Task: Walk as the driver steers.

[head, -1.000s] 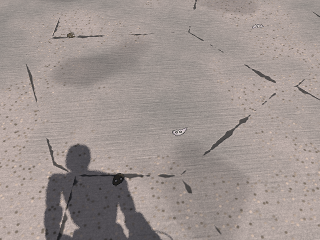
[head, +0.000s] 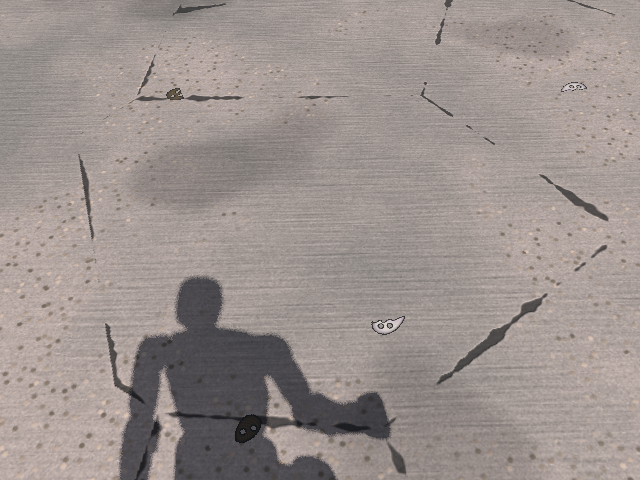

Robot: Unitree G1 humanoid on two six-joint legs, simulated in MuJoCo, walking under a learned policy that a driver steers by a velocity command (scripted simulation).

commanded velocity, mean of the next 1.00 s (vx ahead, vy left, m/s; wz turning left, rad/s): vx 0.49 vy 0.00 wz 0.00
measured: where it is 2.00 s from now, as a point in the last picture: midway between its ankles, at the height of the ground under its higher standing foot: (353, 248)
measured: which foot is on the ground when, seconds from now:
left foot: up 0.00-0.14, down 0.16-0.72, up 0.74-1.00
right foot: down 0.00-0.18, up 0.20-0.70, down 0.72-1.00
